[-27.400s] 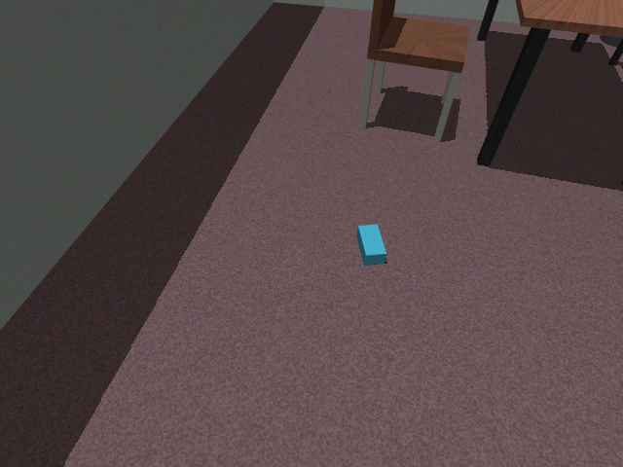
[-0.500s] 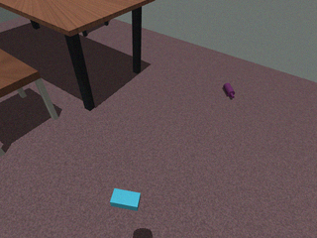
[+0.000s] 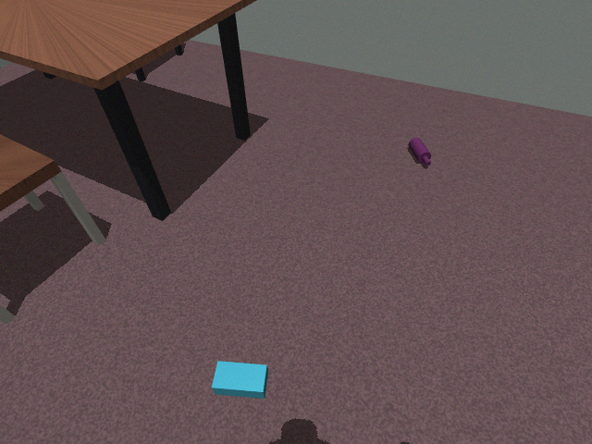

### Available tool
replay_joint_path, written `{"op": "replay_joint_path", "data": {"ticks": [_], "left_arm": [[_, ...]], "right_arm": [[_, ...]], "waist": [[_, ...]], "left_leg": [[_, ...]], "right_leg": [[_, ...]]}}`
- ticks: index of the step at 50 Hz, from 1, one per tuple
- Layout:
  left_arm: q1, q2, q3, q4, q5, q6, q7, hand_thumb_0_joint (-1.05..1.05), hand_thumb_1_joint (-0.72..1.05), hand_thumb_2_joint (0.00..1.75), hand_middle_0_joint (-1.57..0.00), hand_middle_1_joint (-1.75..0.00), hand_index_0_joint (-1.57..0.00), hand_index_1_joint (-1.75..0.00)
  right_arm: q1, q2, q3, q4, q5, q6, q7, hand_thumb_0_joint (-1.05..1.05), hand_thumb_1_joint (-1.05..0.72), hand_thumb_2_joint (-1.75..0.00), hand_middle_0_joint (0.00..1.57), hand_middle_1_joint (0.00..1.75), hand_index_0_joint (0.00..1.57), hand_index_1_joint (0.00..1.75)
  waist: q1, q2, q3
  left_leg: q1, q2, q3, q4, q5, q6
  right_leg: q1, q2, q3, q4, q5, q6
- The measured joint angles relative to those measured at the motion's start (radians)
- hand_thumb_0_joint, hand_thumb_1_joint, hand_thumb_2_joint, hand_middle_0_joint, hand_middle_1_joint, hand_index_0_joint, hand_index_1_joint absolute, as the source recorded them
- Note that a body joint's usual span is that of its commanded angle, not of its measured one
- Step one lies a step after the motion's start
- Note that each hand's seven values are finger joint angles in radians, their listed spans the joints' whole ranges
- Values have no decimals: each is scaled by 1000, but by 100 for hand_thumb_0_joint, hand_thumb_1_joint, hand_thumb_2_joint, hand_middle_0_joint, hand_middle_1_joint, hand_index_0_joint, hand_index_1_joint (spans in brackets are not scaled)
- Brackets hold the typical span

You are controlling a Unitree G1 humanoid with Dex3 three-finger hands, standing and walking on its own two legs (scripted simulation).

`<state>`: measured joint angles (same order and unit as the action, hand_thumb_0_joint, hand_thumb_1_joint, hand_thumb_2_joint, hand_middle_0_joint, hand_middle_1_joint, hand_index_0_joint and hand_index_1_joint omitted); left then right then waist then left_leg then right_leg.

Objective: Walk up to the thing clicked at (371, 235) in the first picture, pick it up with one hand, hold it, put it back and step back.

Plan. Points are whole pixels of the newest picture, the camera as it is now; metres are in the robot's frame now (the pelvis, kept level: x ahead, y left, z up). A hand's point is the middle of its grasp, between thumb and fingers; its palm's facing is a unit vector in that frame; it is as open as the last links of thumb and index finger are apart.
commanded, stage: walk up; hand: left
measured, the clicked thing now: (241, 379) +0.45 +0.20 -0.74
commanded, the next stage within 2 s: none
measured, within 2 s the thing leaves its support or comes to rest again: neither
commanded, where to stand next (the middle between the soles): +0.07 -0.03 m, yaw -1 degrees
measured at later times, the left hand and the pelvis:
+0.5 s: hand out of the picture +0.09 +0.27 -0.17, palm faces -0.07 -0.93 -0.37, open 7.4 cm; pelvis +0.07 +0.00 -0.01, yaw -2 degrees
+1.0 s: hand out of the picture +0.11 +0.25 -0.16, palm faces -0.08 -0.91 -0.42, open 7.4 cm; pelvis +0.02 -0.02 -0.03, yaw -3 degrees
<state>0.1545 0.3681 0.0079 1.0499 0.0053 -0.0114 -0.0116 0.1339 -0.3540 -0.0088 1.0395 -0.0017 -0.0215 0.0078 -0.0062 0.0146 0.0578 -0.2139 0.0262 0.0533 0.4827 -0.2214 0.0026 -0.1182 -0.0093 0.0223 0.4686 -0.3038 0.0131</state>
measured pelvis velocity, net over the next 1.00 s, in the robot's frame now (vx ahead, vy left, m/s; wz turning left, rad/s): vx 0.02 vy -0.02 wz -0.06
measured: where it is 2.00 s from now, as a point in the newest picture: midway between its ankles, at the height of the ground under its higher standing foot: outside the picture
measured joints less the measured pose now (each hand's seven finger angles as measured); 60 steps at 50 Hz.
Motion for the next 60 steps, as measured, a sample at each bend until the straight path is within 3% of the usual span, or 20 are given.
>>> {"op": "replay_joint_path", "data": {"ticks": [6, 10, 12, 14, 17, 21, 24, 26, 28, 31, 36, 40, 45, 47, 48, 50, 51, 53, 55, 60], "left_arm": [[-60, -11, -4, 7, 0, 4, -4, 1, 90, 89, -20, -30, -20, -30], [-28, -6, 8, -11, 18, -4, -24, 0, 90, 89, -20, -30, -20, -30], [-5, -2, 13, -15, 23, -7, -28, 0, 90, 89, -20, -30, -20, -30], [13, 2, 17, -19, 25, -15, -28, 0, 90, 89, -20, -30, -20, -30], [45, 0, 22, -26, 26, -29, -28, 0, 90, 89, -20, -30, -20, -30], [105, -1, 27, -57, 20, -40, -16, 0, 90, 89, -20, -30, -20, -30], [130, 10, 25, -58, 12, -24, 0, 0, 90, 89, -20, -30, -20, -30], [126, 19, 20, -45, -7, 2, 12, 0, 90, 89, -20, -30, -20, -30], [93, 24, 22, -38, -31, 35, 25, 1, 90, 89, -20, -30, -20, -30], [34, 21, 19, -76, -43, 64, 42, 1, 90, 89, -20, -30, -20, -30], [-34, 27, 28, -147, -35, 75, 32, 1, 90, 89, -20, -30, -20, -30], [-54, 33, 39, -175, -29, 76, 30, 0, 90, 89, -20, -30, -20, -30], [-27, 19, 45, -180, -13, 66, 20, 0, 90, 89, -20, -30, -20, -30], [-18, -6, 49, -170, 3, 61, 16, 0, 90, 89, -20, -30, -20, -30], [-6, -13, 46, -173, 12, 62, 12, 0, 90, 89, -20, -30, -20, -30], [22, -10, 39, -187, 26, 61, 7, 0, 90, 89, -20, -30, -20, -30], [35, -10, 41, -190, 28, 59, 9, 0, 90, 89, -20, -30, -20, -30], [48, -19, 44, -190, 30, 61, 16, 0, 90, 89, -20, -30, -20, -30], [46, -24, 51, -195, 37, 63, 18, 1, 90, 89, -20, -30, -21, -30], [52, -17, 66, -248, 58, 36, -8, 1, 90, 89, -20, -30, -21, -30]], "right_arm": [[-19, 0, -3, 32, -5, -3, 3, 0, -90, -90, 20, 30, 21, 30], [31, -15, -21, 15, -20, -11, 21, 0, -90, -90, 20, 30, 21, 30], [59, -29, -30, 7, -23, -14, 24, 0, -90, -90, 20, 30, 21, 30], [78, -46, -38, 1, -23, -15, 23, 0, -90, -90, 20, 30, 21, 30], [105, -61, -45, 1, -26, -4, 18, 0, -90, -90, 20, 30, 21, 30], [104, -65, -45, -17, -30, -1, 15, 0, -90, -90, 20, 30, 21, 30], [74, -60, -43, -48, -22, -9, 15, 1, -90, -90, 20, 30, 21, 30], [49, -54, -45, -61, -13, -14, 9, 0, -90, -90, 20, 30, 21, 30], [14, -31, -47, -80, -4, -9, -4, 0, -90, -90, 20, 30, 21, 30], [-27, -8, -39, -114, 11, 10, -19, 0, -90, -90, 20, 30, 21, 30], [-91, 15, -22, -161, 9, 32, -37, 0, -90, -90, 20, 30, 21, 30], [-124, 14, -18, -190, 2, 36, -36, 0, -90, -90, 20, 30, 21, 30], [-143, -19, -28, -229, -10, 58, -20, 0, -90, -90, 20, 30, 21, 30], [-143, -46, -39, -231, -4, 70, -16, 0, -90, -90, 20, 30, 21, 30], [-132, -49, -46, -227, -1, 77, -18, 0, -90, -90, 20, 30, 21, 30], [-99, -43, -51, -213, -3, 93, -24, 0, -90, -90, 20, 30, 21, 30], [-85, -42, -50, -205, -3, 98, -23, 0, -90, -90, 20, 30, 21, 30], [-52, -52, -56, -198, 4, 99, -19, 0, -90, -90, 20, 30, 21, 30], [-11, -62, -60, -193, 11, 92, -22, 0, -90, -90, 20, 30, 21, 30], [129, -67, -49, -124, 3, 57, -4, 0, -90, -90, 20, 30, 21, 30]], "waist": [[-11, -11, -8], [-13, -29, -45], [-14, -30, -58], [-16, -20, -47], [-20, -1, -30], [13, -6, 20], [27, -12, 71], [27, -15, 101], [23, -40, 134], [13, -33, 164], [14, -36, 171], [19, -47, 167], [23, -17, 149], [12, 47, 156], [4, 59, 152], [25, 22, 136], [39, 4, 131], [36, 3, 121], [26, 11, 112], [23, 14, 58]], "left_leg": [[25, 5, -1, -46, 19, -2], [18, -5, 3, 10, -94, 22], [16, -6, 1, 23, -89, 25], [9, 5, -7, 55, -67, 16], [-31, 12, -28, 172, -155, 31], [-112, -10, -18, 262, -252, 38], [-154, -10, -9, 174, -150, 47], [-143, -13, -8, 96, 84, 42], [-133, -34, 5, 105, 55, 41], [-120, -35, -6, 80, 44, 51], [-121, -34, -2, 39, 76, 48], [-153, -31, 13, 75, 73, 46], [-235, -1, 28, 188, 44, 25], [-266, 34, -10, 242, 34, 17], [-285, 18, -41, 280, -52, 13], [-323, -70, -102, 455, -239, 4], [-333, -104, -125, 547, -271, 2], [-341, -151, -183, 699, -265, -4], [-321, -162, -208, 768, -241, -14], [-113, -70, -116, 433, -280, -22]], "right_leg": [[20, 6, -1, -38, 17, -12], [-1, 4, 11, 42, -94, -46], [-8, 8, 18, 61, -95, -56], [-5, 19, 16, 72, -66, -45], [21, 34, -1, 60, -93, -37], [67, 27, 21, 10, -89, -34], [85, 20, 31, 15, -108, -20], [67, 17, 30, 99, -143, -11], [-18, 10, 53, 301, -178, -8], [-167, 57, 63, 592, -293, -17], [-314, 83, 93, 754, -255, -17], [-310, 59, 100, 647, -203, -5], [-189, 9, 29, 331, -122, -10], [-165, 43, -9, 289, -123, -20], [-170, 44, -25, 295, -119, -25], [-193, 11, -2, 308, -109, -36], [-199, -3, 16, 297, -94, -38], [-204, -15, 16, 249, -53, -34], [-212, -21, 1, 207, -19, -32], [-197, -31, -64, 160, 0, -54]]}}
